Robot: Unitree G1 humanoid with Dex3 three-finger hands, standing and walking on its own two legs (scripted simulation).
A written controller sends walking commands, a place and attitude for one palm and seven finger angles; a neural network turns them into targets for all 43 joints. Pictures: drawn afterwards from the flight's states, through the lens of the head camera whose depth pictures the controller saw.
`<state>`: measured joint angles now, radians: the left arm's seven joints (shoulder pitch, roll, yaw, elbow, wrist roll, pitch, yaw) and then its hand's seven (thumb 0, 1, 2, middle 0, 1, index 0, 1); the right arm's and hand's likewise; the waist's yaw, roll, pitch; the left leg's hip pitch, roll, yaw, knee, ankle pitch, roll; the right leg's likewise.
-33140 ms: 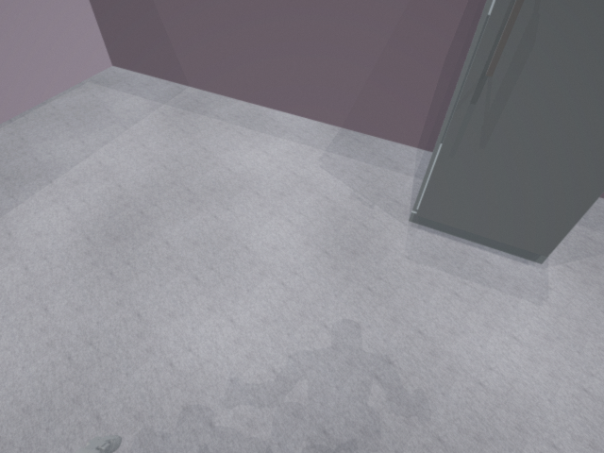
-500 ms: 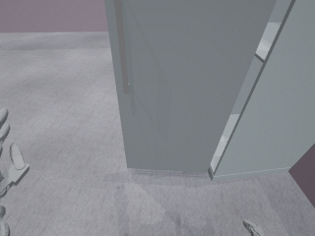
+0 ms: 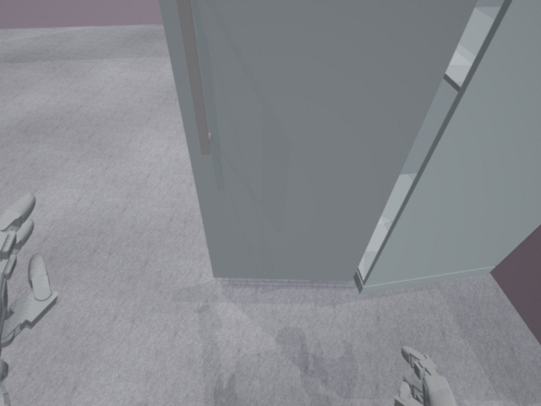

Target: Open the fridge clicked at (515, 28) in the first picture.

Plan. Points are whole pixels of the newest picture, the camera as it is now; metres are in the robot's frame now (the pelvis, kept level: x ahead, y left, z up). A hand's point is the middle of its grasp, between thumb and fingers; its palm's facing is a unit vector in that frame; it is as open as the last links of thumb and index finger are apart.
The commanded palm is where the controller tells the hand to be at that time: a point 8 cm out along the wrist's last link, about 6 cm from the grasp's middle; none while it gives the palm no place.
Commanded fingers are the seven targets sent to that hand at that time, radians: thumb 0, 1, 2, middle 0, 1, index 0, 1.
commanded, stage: let the arm hang, fingers relaxed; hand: left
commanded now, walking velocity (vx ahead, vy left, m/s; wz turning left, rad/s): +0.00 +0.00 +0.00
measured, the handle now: (196, 70) +0.64 +0.19 +0.18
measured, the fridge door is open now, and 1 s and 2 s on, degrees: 79 79 79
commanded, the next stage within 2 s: look to check the result in 1.08 s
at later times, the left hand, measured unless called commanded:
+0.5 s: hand out of the picture -0.06 +0.20 -0.18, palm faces +0.03 -0.98 -0.20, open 7.3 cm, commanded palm none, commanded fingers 0.00 0.90 0.90 -0.20 -0.30 -0.20 -0.30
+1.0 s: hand out of the picture -0.01 +0.19 -0.17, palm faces +0.01 -0.98 -0.18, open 7.3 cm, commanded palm none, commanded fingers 0.00 0.90 0.90 -0.20 -0.30 -0.20 -0.30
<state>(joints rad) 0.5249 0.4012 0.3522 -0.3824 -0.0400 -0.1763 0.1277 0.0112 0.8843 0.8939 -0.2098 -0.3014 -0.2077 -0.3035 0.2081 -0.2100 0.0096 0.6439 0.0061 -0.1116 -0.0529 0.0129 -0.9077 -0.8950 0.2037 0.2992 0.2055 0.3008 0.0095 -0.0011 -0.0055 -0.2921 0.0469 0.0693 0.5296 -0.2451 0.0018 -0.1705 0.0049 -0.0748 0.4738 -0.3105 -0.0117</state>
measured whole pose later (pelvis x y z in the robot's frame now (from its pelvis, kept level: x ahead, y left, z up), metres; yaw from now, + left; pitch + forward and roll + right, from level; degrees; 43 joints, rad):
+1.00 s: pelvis -0.02 +0.02 +0.01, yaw +0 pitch -1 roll +0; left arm 0.24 0.16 0.00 1.12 0.01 0.00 0.02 0.01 0.92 0.89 -0.20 -0.30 -0.20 -0.30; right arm 0.27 -0.15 0.00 1.12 -0.02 0.00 -0.02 0.01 -0.91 -0.90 0.20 0.30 0.20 0.30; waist -0.01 0.00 0.02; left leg -0.25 0.00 0.08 0.42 -0.16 0.03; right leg -0.15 -0.03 -0.07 0.42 -0.25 0.01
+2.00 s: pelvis +0.00 +0.00 +0.01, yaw +0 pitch -1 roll +0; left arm 0.27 0.15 0.00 1.14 0.01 -0.01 0.03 0.00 0.90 0.89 -0.20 -0.30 -0.20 -0.30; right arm 0.26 -0.15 0.00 1.15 -0.02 0.00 -0.03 0.01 -0.92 -0.90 0.20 0.30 0.20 0.30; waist -0.01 0.00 0.03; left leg -0.20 0.03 0.07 0.41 -0.19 0.00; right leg -0.09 0.00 -0.08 0.38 -0.28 -0.02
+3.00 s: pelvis +0.01 -0.01 +0.01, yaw +0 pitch -1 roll +0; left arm 0.27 0.16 0.00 1.14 0.01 -0.01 0.03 0.00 0.90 0.89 -0.20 -0.30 -0.20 -0.30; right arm 0.24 -0.16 0.00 1.15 -0.02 0.00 -0.04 0.00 -0.91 -0.90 0.20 0.30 0.20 0.30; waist 0.00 0.00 0.04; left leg -0.18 0.04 0.07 0.39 -0.20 -0.01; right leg -0.07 0.00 -0.08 0.35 -0.28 -0.02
